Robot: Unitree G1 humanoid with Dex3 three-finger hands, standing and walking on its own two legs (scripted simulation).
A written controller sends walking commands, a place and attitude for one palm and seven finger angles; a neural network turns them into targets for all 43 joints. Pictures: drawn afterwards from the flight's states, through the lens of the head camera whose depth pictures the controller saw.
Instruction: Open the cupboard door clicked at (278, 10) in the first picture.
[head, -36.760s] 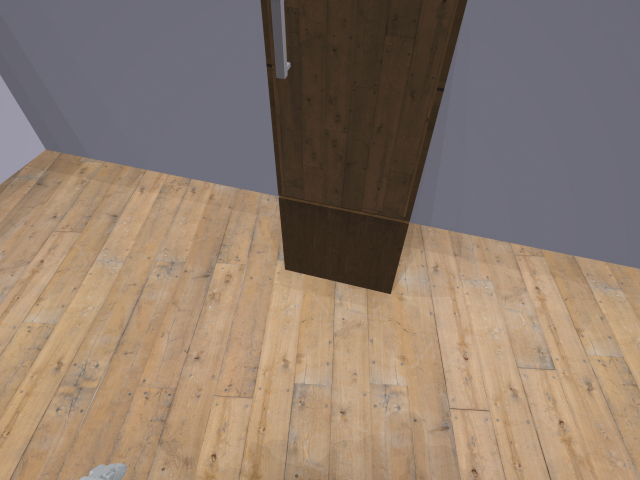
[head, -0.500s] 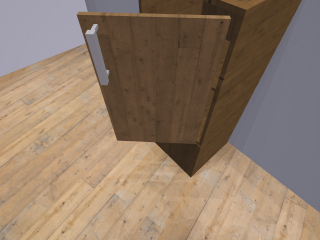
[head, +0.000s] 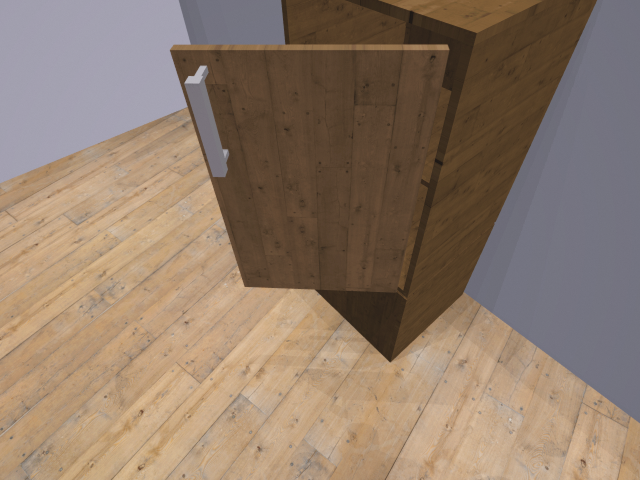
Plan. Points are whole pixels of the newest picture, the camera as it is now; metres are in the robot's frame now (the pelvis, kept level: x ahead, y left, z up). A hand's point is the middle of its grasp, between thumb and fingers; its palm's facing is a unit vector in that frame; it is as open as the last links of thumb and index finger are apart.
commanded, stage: look again from close up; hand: left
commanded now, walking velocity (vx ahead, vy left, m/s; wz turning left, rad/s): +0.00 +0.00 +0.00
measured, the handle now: (211, 124) +0.58 +0.20 +0.14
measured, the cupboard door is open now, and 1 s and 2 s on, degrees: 45 45 45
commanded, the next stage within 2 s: raise the hand with hooked fingers in 0.48 s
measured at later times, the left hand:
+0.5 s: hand out of the picture +0.03 +0.17 -0.17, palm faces +0.01 -0.98 -0.21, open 7.3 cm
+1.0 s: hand (182, 439) +0.17 +0.18 -0.02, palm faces +0.03 -1.00 +0.00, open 8.6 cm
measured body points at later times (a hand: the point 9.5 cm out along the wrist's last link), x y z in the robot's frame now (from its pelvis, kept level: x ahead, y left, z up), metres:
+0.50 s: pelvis +0.02 -0.01 +0.00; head +0.04 -0.02 +0.45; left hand +0.03 +0.22 -0.15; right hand +0.01 -0.22 -0.17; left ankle -0.03 +0.10 -0.74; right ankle +0.04 -0.10 -0.74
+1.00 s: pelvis +0.00 -0.01 -0.05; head +0.04 +0.00 +0.40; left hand +0.17 +0.23 -0.02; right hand +0.26 -0.26 -0.06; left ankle -0.03 +0.10 -0.74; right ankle +0.04 -0.10 -0.74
